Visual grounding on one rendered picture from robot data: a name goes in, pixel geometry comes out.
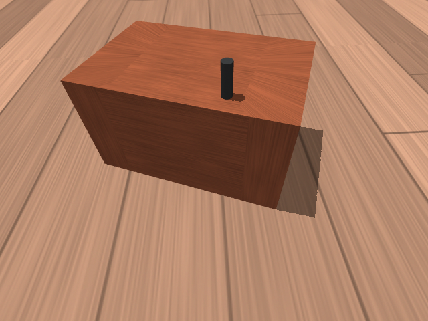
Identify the can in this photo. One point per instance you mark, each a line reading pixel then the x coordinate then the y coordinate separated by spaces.
pixel 227 78

